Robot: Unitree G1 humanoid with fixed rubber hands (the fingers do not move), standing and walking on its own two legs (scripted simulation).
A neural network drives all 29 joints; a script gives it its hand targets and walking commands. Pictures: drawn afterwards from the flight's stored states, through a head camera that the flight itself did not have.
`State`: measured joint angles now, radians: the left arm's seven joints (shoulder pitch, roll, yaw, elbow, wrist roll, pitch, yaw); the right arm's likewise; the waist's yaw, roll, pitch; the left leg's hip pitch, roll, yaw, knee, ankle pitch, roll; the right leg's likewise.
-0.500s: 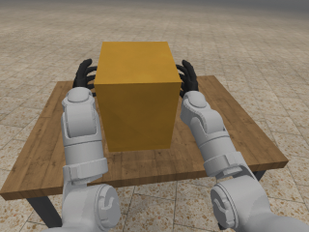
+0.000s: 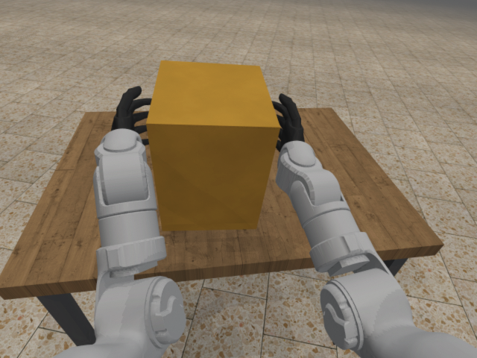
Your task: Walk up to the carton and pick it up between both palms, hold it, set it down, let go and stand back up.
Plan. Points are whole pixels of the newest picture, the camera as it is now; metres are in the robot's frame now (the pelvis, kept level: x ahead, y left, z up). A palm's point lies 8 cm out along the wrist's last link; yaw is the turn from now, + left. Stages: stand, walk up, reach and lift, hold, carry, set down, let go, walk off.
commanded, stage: hold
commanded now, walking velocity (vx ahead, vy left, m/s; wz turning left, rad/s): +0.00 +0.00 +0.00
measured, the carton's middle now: (210, 148) +0.40 +0.02 +0.20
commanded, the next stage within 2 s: set down in 0.20 s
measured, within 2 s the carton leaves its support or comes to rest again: neither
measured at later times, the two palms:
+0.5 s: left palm (125, 133) +0.37 +0.14 +0.25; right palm (292, 145) +0.36 -0.11 +0.22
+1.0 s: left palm (156, 158) +0.40 +0.11 +0.18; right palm (301, 165) +0.38 -0.14 +0.17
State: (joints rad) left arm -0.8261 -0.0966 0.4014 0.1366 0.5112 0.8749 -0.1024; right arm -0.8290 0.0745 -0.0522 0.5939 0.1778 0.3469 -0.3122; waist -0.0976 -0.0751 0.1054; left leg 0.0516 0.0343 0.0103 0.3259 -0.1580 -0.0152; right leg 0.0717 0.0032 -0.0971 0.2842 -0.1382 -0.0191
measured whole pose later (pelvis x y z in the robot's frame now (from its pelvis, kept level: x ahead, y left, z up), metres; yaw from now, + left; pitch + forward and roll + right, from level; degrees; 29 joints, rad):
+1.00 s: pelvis +0.03 +0.01 +0.00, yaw +1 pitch -10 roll -1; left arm -0.60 -0.15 0.23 0.12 0.41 0.55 -0.01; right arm -0.60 0.06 -0.07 0.56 0.07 -0.09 -0.23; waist -0.13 -0.08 0.15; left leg 0.03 0.02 0.00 0.34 -0.20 0.00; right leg 0.08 -0.01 -0.11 0.24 -0.15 0.00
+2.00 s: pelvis +0.03 +0.02 +0.00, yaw +0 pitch -5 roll -1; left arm -0.65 -0.13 0.31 0.50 0.38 0.37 0.01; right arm -0.65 0.11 -0.28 0.77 -0.09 -0.12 -0.17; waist -0.11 -0.05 0.08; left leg -0.05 0.02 0.02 0.32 -0.19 0.00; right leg -0.01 -0.01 -0.09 0.24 -0.14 0.01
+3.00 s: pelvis +0.03 +0.02 +0.00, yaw -3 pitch -1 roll -1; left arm -0.67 -0.18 0.40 0.71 0.42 0.17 0.04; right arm -0.61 0.14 -0.46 0.84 -0.25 -0.17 -0.12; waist -0.10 -0.03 0.04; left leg -0.11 0.02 0.07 0.30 -0.17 0.01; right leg -0.10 -0.01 -0.04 0.24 -0.12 0.01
